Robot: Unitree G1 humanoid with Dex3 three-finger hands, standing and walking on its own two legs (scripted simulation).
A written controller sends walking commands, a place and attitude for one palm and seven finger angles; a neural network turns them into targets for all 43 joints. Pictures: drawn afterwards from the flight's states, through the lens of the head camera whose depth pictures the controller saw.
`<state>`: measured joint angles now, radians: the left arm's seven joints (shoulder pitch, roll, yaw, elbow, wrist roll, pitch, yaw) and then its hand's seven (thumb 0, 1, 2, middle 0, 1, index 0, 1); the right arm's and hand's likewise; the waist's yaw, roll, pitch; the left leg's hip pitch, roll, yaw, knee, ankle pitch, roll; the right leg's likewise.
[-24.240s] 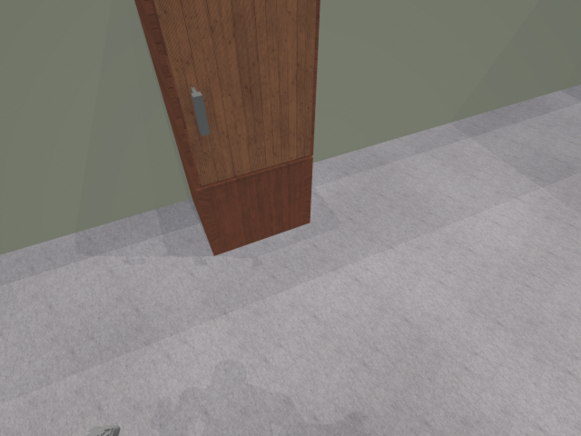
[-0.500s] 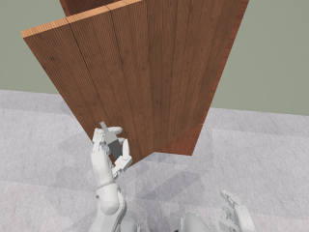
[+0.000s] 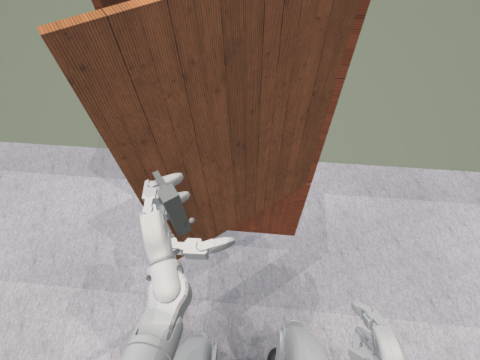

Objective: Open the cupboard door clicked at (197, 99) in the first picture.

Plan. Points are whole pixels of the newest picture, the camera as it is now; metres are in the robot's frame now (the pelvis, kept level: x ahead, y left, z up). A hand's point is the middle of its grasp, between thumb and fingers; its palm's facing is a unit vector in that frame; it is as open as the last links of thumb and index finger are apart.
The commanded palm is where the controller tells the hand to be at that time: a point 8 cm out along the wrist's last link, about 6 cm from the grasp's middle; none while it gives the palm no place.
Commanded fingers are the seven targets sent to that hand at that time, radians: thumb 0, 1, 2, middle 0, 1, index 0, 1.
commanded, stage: open thumb and fingers to let go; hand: left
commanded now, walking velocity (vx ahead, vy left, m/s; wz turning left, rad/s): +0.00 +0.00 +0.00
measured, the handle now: (170, 203) +0.37 +0.14 +0.03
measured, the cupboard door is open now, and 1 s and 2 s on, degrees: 38 40 40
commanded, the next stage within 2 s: slide the hand sideways off the handle in 0.24 s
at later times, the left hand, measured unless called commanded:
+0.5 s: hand (181, 240) +0.30 +0.11 +0.03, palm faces -0.11 -0.99 -0.11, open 15.5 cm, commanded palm +0.29 +0.15 +0.03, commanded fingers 0.00 -0.50 0.30 -0.15 -0.30 -0.15 -0.30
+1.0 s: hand (165, 262) +0.26 +0.13 +0.03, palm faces -0.13 -0.99 -0.04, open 16.1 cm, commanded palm +0.25 +0.20 +0.03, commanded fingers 0.00 -0.50 0.30 -0.15 -0.30 -0.15 -0.30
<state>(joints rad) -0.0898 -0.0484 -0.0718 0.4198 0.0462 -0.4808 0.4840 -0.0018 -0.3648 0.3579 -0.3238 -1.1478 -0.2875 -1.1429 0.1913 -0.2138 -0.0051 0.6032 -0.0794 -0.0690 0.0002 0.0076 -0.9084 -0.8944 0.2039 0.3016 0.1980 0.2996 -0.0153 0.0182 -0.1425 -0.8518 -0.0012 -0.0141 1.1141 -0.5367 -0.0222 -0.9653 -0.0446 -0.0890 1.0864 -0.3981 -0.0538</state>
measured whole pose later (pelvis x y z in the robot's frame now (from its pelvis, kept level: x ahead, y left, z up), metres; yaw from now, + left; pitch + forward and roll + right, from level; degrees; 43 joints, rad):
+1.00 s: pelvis +0.01 +0.03 -0.01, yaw -1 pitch +17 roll -1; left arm 0.26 0.13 -0.10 0.01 -0.08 -0.39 -0.07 -0.01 -0.50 0.30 -0.21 -0.33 -0.20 -0.33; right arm 0.23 -0.22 0.03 0.43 -0.01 -0.05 0.00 0.01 -0.91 -0.89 0.21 0.30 0.20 0.30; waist 0.00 0.02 -0.15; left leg -0.89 -0.01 0.00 1.21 -0.61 0.02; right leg -0.99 -0.05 -0.07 1.15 -0.44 -0.01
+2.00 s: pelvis +0.02 +0.03 +0.01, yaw +0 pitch +12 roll -3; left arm 0.51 0.27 0.15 -0.23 -0.27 -0.25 -0.26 -0.01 -0.50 0.30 -0.15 -0.30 -0.15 -0.30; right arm 0.29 -0.24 0.05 0.42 0.03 -0.12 -0.07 0.01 -0.91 -0.89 0.21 0.30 0.20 0.30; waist -0.01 0.05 -0.15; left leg -0.73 0.00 -0.03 1.10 -0.58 0.02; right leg -0.81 -0.03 -0.10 1.01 -0.41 -0.01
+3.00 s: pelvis +0.05 +0.02 +0.09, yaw -2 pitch -5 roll -1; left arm 0.45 0.33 0.34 -0.37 -0.04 -0.10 0.10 0.01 0.81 0.86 -0.21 -0.30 -0.20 -0.30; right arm 0.21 -0.24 0.03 0.64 -0.01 -0.15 -0.08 0.01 -0.91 -0.89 0.21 0.30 0.20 0.30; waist 0.07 0.08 0.02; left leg -0.02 0.01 0.02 0.42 -0.32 0.01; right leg -0.14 0.00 -0.06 0.41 -0.19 -0.01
